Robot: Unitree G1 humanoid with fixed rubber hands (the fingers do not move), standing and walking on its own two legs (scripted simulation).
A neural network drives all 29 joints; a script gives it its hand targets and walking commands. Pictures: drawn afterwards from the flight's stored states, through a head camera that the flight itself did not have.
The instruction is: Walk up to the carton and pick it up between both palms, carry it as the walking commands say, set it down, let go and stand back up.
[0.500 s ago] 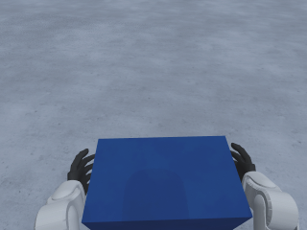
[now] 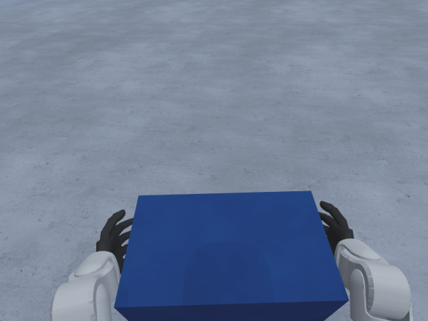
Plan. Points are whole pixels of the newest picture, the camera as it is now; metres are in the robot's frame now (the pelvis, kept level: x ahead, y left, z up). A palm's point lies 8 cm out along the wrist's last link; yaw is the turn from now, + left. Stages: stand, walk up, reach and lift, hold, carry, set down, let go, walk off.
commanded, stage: carry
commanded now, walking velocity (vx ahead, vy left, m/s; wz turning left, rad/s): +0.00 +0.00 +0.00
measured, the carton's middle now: (226, 277) +0.24 -0.01 +0.00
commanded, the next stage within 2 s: none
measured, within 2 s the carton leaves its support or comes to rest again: neither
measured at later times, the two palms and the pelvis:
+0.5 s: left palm (55, 288) +0.21 +0.26 +0.07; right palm (284, 243) +0.26 -0.12 +0.07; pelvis -0.01 +0.04 -0.01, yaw +7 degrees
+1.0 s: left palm out of the picture +0.17 +0.31 +0.07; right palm (238, 225) +0.30 -0.04 +0.07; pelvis +0.00 +0.05 +0.00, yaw +21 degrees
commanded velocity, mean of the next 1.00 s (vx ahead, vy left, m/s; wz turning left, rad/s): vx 0.00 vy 0.00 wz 0.53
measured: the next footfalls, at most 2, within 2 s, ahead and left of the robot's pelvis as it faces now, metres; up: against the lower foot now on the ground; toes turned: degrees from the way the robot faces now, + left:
right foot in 1.02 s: +0.08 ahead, -0.05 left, +0.00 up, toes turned +15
left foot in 1.36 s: -0.03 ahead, +0.18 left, +0.00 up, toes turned +44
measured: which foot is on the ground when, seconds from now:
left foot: down 0.00-1.00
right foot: down 0.00-0.76, up 0.78-1.00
